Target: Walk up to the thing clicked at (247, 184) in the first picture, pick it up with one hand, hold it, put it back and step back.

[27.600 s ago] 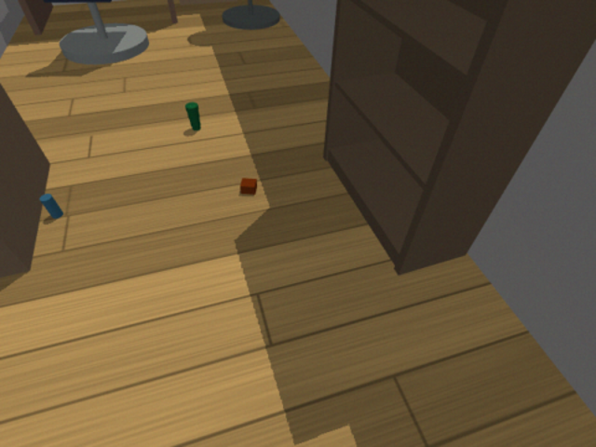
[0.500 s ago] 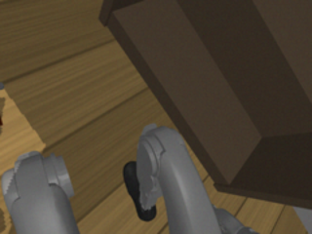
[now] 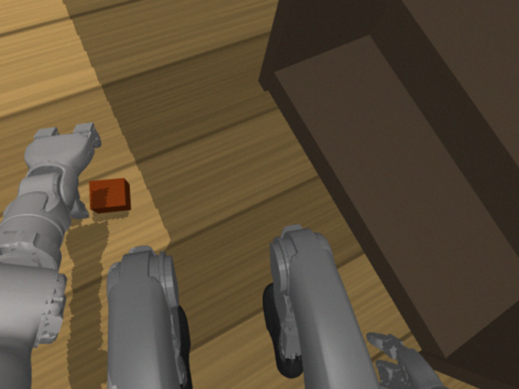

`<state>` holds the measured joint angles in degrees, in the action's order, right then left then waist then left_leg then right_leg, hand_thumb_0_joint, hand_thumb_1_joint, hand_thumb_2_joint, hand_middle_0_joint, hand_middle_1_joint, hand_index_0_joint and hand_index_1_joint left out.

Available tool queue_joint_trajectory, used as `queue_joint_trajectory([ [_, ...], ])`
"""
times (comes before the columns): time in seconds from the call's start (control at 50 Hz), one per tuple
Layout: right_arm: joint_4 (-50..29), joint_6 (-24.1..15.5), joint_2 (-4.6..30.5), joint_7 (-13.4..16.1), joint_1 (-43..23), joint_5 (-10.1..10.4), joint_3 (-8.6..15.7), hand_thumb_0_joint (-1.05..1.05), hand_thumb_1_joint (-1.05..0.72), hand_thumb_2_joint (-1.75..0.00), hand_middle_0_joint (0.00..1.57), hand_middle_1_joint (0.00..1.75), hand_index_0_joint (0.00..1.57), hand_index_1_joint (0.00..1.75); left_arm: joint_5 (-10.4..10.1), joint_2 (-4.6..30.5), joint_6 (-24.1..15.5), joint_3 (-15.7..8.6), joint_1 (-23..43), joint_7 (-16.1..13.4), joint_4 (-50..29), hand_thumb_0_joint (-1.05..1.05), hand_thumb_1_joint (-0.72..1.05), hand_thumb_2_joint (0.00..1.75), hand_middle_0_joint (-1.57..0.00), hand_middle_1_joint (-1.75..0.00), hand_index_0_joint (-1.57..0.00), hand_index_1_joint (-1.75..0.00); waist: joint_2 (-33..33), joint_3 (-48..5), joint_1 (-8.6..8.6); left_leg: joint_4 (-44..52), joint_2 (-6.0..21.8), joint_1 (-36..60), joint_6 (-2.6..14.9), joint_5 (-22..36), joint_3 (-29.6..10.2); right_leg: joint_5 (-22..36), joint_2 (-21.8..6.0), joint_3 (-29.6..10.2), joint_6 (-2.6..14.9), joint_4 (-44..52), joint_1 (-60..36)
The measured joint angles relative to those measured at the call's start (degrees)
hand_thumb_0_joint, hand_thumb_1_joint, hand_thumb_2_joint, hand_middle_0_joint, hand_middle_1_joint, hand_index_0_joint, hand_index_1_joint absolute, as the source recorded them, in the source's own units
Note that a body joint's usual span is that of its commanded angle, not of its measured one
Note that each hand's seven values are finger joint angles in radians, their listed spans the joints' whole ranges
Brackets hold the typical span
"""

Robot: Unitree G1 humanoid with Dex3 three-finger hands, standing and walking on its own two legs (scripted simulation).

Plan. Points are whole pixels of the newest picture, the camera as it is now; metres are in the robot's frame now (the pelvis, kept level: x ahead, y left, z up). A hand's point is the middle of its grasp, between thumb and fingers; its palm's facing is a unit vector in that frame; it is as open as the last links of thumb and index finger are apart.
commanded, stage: withdraw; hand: left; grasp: from above
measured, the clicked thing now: (110, 196) +0.48 +0.26 -0.35
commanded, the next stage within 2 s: home in 0.28 s
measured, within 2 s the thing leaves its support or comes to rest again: neither
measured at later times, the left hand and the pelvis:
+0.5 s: hand (56, 164) +0.50 +0.30 -0.19, palm faces -0.32 -0.03 -0.95, open 13.4 cm; pelvis +0.01 +0.01 -0.05, yaw -2 degrees
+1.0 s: hand (10, 247) +0.33 +0.26 +0.00, palm faces -0.24 -0.67 -0.71, open 7.8 cm; pelvis +0.01 +0.00 +0.11, yaw +3 degrees
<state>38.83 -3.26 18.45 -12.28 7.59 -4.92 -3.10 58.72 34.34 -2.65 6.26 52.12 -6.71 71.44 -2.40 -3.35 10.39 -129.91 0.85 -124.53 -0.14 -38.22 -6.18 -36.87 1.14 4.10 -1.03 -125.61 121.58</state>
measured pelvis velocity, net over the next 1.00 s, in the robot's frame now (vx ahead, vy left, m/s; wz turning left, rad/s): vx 0.01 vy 0.00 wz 0.05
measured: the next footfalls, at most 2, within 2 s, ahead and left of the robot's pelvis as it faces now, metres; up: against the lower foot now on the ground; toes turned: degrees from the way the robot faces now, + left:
none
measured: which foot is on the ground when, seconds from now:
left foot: down 0.00-1.00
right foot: down 0.00-1.00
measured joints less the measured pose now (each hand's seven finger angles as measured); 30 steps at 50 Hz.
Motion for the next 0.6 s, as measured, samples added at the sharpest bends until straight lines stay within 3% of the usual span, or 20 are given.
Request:
queue_joint_trajectory([
  [0.06, -0.7, 1.0, 0.85, 2.07, 0.13, -0.64, -1.27, 0.0, -0.9, -0.9, 0.2, 0.3, 0.2, 0.3, 4.04, 0.1, -5.94, -2.44, -0.12, -2.52, 1.61, 0.0, -0.46, 0.97, -0.12, -0.95, -0.12, -0.96, 1.29, 0.54, 0.54, -0.4, -0.29, -0.73, -0.35, 0.94, -0.76, 0.88, -0.17, 0.72, 0.54, -0.4, 0.67],
  [0.16, -0.05, 1.71, 1.19, 3.79, 0.16, -2.05, -1.72, 0.0, -0.9, -0.89, 0.2, 0.3, 0.2, 0.3, 12.47, 3.07, -12.21, -5.52, 0.2, -10.68, 7.47, 0.0, -0.45, 0.96, -0.13, -0.94, -0.14, -0.95, 4.0, 0.83, 2.79, -3.95, -0.69, -3.86, -1.08, 1.7, -1.7, 1.73, -0.26, 1.44, 0.98, -3.86, 3.82],
  [0.24, 1.09, 0.97, 0.78, 4.5, -0.02, -3.58, -2.06, 0.0, -0.9, -0.89, 0.2, 0.3, 0.2, 0.3, 16.54, 5.96, -13.25, -8.1, 1.67, -18.09, 14.02, 0.0, -0.45, 0.96, -0.12, -0.95, -0.13, -0.96, 5.25, 2.08, 4.3, -7.06, -0.85, -6.46, -1.2, 2.17, -1.99, 2.26, -0.14, 1.54, 0.61, -6.62, 6.18],
  [0.3, 1.89, -0.3, -0.11, 4.61, 0.4, -4.76, -2.15, 0.0, -0.89, -0.89, 0.2, 0.3, 0.2, 0.3, 18.02, 8.1, -11.89, -10.51, 2.41, -22.28, 16.07, 0.0, -0.45, 0.96, -0.11, -0.96, -0.12, -0.96, 5.51, 3.09, 5.07, -8.65, -0.95, -8.21, -0.82, 2.39, -1.87, 2.35, -0.1, 1.37, 0.17, -7.92, 7.54],
  [0.36, 3.38, -1.41, -1.31, 4.22, 1.31, -5.5, -1.99, 0.0, -0.89, -0.89, 0.2, 0.3, 0.2, 0.3, 17.32, 9.39, -9.67, -11.45, 3.34, -23.98, 16.06, 0.0, -0.45, 0.95, -0.11, -0.96, -0.13, -0.95, 5.09, 2.91, 5.37, -9.54, -1.1, -9.83, -0.24, 2.18, -1.39, 1.79, -0.21, 0.94, -0.24, -8.76, 8.74],
  [0.42, 4.87, -2.07, -2.51, 3.5, 2.3, -5.58, -2.03, 0.0, -0.89, -0.89, 0.2, 0.3, 0.2, 0.3, 15.26, 9.96, -7.54, -11.19, 4.91, -23.54, 15.46, 0.0, -0.43, 0.94, -0.13, -0.94, -0.15, -0.93, 4.16, 1.51, 5.21, -9.88, -1.05, -10.95, 0.33, 1.28, -1.0, 0.76, -0.2, 0.6, -0.66, -8.97, 9.59],
  [0.52, 5.47, -2.37, -4.23, 2.41, 3.85, -4.42, -1.34, 0.0, -0.89, -0.89, 0.21, 0.3, 0.2, 0.3, 11.26, 9.25, -4.04, -10.23, 5.98, -19.64, 12.3, 0.0, -0.37, 0.92, -0.18, -0.87, -0.19, -0.87, 1.76, -1.07, 4.69, -8.77, -1.06, -10.51, 0.83, -0.82, -0.59, -1.47, -0.38, 0.3, -1.05, -7.73, 8.82],
  [0.6, 4.26, -1.35, -4.69, 1.65, 5.32, -2.52, 0.21, 0.0, -0.89, -0.89, 0.21, 0.3, 0.21, 0.3, 6.63, 6.13, -2.01, -11.41, 2.38, -14.65, 5.83, 0.0, -0.26, 0.9, -0.21, -0.76, -0.21, -0.76, -0.33, -2.95, 3.09, -5.97, -1.03, -7.63, 0.81, -2.27, -0.1, -2.98, -0.62, -0.04, -1.03, -5.23, 6.15],
])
